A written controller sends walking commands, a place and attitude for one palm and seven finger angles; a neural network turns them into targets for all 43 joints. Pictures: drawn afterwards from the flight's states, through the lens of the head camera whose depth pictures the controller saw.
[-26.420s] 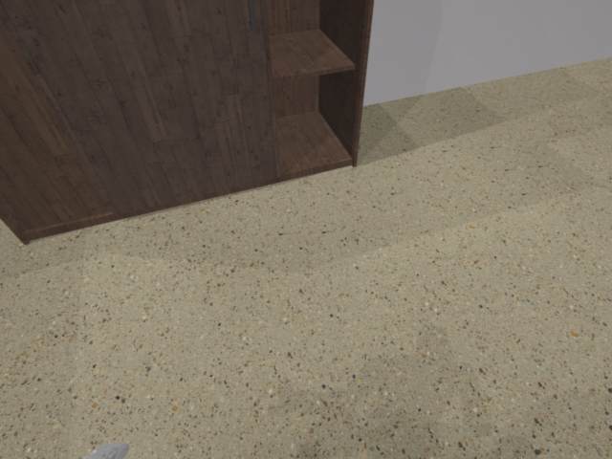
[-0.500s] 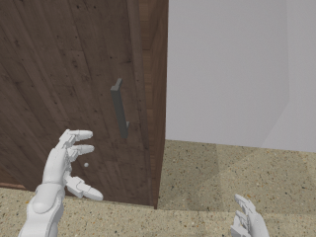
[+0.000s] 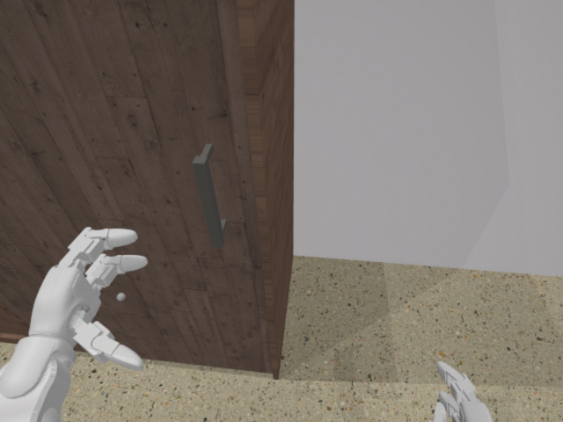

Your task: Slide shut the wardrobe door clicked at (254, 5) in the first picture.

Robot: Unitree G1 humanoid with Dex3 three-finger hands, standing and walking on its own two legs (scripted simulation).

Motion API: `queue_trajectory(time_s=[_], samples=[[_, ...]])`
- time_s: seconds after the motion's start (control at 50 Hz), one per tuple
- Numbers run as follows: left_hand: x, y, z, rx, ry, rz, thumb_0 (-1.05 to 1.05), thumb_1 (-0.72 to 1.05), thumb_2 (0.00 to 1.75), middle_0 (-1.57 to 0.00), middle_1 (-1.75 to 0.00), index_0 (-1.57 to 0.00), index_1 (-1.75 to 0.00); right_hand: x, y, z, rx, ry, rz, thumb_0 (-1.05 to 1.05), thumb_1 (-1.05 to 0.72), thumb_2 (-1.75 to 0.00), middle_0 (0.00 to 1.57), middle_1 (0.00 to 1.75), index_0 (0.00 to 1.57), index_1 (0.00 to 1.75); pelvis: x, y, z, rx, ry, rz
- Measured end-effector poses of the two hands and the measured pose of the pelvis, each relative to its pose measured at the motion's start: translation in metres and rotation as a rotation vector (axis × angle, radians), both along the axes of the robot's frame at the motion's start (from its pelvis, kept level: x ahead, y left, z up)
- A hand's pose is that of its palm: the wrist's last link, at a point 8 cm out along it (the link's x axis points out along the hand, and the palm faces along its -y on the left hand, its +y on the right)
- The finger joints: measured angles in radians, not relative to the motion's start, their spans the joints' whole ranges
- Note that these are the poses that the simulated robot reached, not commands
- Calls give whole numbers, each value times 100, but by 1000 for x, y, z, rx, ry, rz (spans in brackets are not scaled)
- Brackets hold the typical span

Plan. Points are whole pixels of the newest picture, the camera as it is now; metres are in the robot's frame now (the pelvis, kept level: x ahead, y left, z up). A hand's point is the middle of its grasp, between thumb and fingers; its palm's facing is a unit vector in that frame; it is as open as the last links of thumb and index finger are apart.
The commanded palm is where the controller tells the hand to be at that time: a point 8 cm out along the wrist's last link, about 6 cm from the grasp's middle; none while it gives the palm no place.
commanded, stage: draw the hand back to the body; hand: left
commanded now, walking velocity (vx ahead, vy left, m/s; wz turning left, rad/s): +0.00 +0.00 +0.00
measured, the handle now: (213, 198) +0.44 +0.16 +0.10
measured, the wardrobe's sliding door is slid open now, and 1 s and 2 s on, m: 0.00 0.00 0.00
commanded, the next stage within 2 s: step back with the hand held close in 1.16 s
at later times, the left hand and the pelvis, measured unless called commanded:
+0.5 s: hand (66, 291) +0.22 +0.27 +0.15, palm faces +0.42 -0.84 -0.34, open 11.6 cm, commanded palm +0.17 +0.31 +0.17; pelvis +0.01 +0.02 +0.01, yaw -1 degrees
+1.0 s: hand (36, 289) +0.20 +0.28 +0.18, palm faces +0.47 -0.81 -0.36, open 7.6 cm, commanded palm +0.15 +0.32 +0.19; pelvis +0.01 +0.02 +0.02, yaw -1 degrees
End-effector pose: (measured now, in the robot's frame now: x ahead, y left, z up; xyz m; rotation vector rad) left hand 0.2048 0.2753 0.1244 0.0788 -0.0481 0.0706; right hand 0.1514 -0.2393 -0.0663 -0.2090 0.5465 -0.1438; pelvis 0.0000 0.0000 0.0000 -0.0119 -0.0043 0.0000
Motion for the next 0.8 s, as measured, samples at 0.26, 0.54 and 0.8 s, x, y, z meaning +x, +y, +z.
queue_trajectory(time_s=[0.26, 0.54, 0.8], samples=[[-23, 17, 21, 219, -16, 259, -1, -33, 31, -25, -102, -25, -102, 21, 19, 11, 5, -9, 45, 2, -90, -90, 20, 30, 21, 30, 0, 5, 8, -1, -39, -7], [-31, 35, 44, 303, -69, 356, 0, 15, 54, -24, -73, -23, -74, 33, 43, 6, 27, 75, 73, 2, -90, -90, 20, 30, 21, 30, 14, 18, 14, 2, -70, -12], [-39, 44, 65, 354, -120, 378, 1, 62, 77, -22, -46, -22, -47, 36, 43, 9, 26, 80, 58, 2, -90, -90, 20, 30, 21, 30, 18, 22, 15, -1, -80, -21]])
